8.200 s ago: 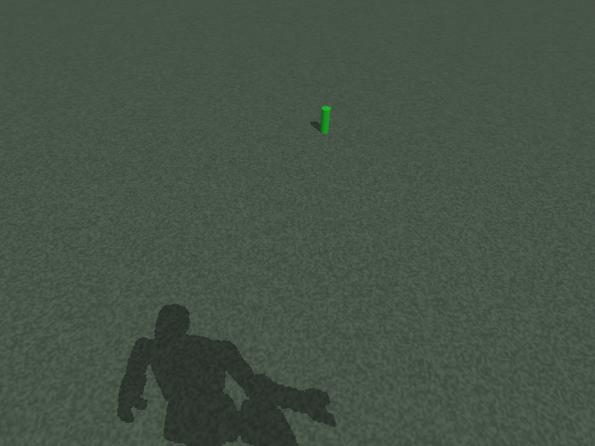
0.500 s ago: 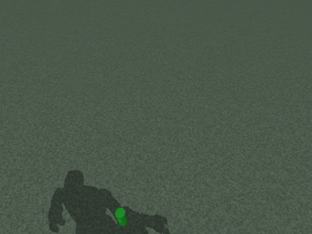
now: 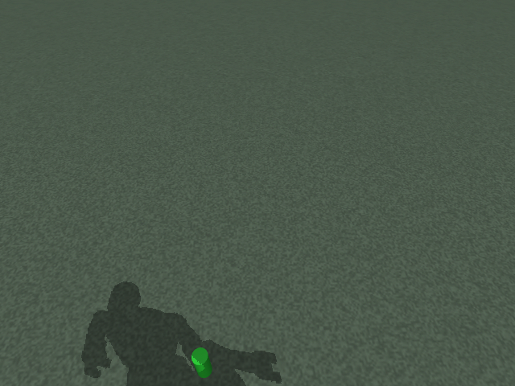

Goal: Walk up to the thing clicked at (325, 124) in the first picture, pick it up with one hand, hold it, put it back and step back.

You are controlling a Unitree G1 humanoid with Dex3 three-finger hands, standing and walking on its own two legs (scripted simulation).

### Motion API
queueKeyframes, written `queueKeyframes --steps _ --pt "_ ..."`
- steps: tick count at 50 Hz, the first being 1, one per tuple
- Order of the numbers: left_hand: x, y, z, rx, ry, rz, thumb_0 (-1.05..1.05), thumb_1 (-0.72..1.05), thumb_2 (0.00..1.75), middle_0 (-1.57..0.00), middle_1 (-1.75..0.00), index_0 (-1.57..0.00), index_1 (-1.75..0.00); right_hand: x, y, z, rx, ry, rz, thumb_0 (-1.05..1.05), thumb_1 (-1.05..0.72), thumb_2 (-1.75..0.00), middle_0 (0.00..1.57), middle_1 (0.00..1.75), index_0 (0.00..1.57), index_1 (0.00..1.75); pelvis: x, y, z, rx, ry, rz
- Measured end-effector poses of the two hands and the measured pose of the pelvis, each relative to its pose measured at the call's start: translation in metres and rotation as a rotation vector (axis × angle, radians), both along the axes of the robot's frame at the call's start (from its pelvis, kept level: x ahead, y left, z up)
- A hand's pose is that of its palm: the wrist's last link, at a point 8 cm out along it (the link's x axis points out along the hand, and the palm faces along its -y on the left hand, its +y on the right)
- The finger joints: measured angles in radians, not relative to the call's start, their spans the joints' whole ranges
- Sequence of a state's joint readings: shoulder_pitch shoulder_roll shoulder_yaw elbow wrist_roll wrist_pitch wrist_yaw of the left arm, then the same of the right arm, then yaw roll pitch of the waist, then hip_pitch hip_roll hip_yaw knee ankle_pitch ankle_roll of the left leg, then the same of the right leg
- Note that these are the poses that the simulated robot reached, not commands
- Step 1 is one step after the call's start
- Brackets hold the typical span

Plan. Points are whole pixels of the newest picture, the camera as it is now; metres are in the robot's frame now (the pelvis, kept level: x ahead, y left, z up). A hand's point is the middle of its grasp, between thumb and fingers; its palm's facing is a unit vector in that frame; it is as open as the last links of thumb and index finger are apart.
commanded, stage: stand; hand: left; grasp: from the side
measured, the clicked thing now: (202, 363) +0.38 +0.19 -0.71
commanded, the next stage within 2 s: go down in 0.68 s
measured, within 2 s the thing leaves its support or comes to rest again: neither
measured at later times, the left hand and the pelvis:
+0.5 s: hand out of the picture +0.07 +0.25 -0.16, palm faces -0.02 -0.94 -0.35, open 7.4 cm; pelvis +0.00 +0.00 +0.00, yaw +0 degrees
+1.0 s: hand out of the picture +0.15 +0.25 -0.16, palm faces +0.04 -0.94 -0.33, open 10.5 cm; pelvis -0.01 +0.00 -0.02, yaw -1 degrees
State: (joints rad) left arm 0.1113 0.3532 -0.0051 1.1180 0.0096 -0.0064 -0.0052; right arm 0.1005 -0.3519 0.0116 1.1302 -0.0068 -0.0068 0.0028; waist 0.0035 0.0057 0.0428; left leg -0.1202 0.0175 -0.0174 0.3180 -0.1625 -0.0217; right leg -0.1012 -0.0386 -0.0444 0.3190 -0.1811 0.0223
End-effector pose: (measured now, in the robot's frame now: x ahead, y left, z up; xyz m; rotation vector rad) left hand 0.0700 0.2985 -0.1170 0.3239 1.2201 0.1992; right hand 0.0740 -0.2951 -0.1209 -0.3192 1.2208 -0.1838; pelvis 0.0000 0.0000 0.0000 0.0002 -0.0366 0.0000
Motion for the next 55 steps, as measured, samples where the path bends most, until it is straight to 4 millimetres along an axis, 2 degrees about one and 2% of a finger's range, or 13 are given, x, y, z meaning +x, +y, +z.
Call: queueKeyframes --steps 12,23,40,44,50,55 --pt "-0.006 -0.001 -0.001 0.001 0.03 0.01 0.01 0.9 0.9 -0.2 -0.3 -0.2 -0.3 0.0 -0.003 -0.001 -0.002 0.02 0.001 0.0 -0.9 -0.9 0.2 0.3 0.2 0.3 0.004 -0.002 0.0 0.0 0.004 0.002" --pt "-0.003 -0.003 -0.001 0.002 0.014 0.008 0.01 0.9 0.9 -0.2 -0.3 -0.2 -0.3 0.002 -0.004 0.0 -0.003 0.007 0.0 0.0 -0.9 -0.9 0.2 0.3 0.2 0.3 0.003 -0.004 0.0 0.0 -0.001 0.001" --pt "-0.006 -0.003 -0.002 -0.001 0.019 0.006 0.01 0.9 0.9 -0.2 -0.3 -0.2 -0.3 -0.008 -0.005 0.0 -0.004 0.025 -0.01 0.0 -0.9 -0.9 0.2 0.3 0.2 0.3 0.002 -0.004 0.0 -0.002 0.0 0.001" --pt "0.018 -0.007 -0.002 -0.009 -0.08 0.042 0.01 0.83 0.83 -0.18 -0.23 -0.17 -0.24 -0.001 0.004 0.0 0.003 -0.074 -0.018 0.01 -0.93 -0.91 0.2 0.3 0.2 0.3 -0.005 -0.002 -0.004 -0.002 0.039 0.002" --pt "0.07 -0.004 -0.012 -0.021 -0.149 0.015 0.01 0.56 0.56 -0.09 -0.13 -0.09 -0.13 0.0 0.025 -0.007 0.035 -0.137 -0.041 0.01 -0.97 -0.92 0.2 0.3 0.2 0.3 -0.014 -0.003 -0.015 -0.002 0.121 -0.014" --pt "0.087 0.002 -0.013 -0.012 -0.171 0.011 0.01 0.3 0.35 -0.06 -0.1 -0.06 -0.1 -0.003 0.037 -0.01 0.053 -0.169 -0.067 0.01 -0.96 -0.92 0.2 0.3 0.2 0.3 -0.01 0.001 -0.023 -0.005 0.153 -0.029"
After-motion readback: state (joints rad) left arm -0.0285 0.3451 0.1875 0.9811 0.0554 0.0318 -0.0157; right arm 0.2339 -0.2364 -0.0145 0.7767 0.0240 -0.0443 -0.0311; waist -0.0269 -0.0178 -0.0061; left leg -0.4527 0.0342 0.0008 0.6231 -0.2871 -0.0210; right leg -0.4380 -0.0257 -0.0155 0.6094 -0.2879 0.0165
